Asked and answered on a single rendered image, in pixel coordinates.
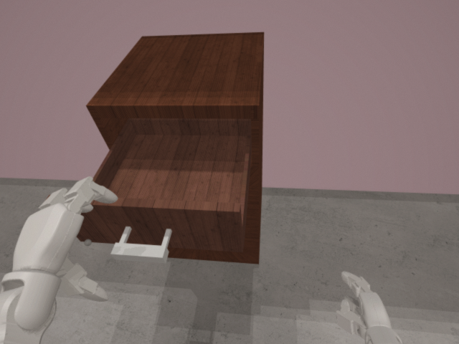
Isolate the drawer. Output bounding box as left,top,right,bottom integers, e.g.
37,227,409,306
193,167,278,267
45,118,252,252

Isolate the robot left hand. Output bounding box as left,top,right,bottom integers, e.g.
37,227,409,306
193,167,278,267
12,176,118,302

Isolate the handle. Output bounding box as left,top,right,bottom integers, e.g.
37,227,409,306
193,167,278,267
111,226,172,264

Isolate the robot left forearm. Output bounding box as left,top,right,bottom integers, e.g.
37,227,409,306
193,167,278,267
0,269,62,344

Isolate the robot right forearm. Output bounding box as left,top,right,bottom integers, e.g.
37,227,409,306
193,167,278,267
365,326,403,344

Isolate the cabinet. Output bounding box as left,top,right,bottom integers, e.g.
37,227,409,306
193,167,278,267
86,32,264,264

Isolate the robot right hand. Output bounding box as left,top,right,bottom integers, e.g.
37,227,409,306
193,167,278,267
336,272,392,339

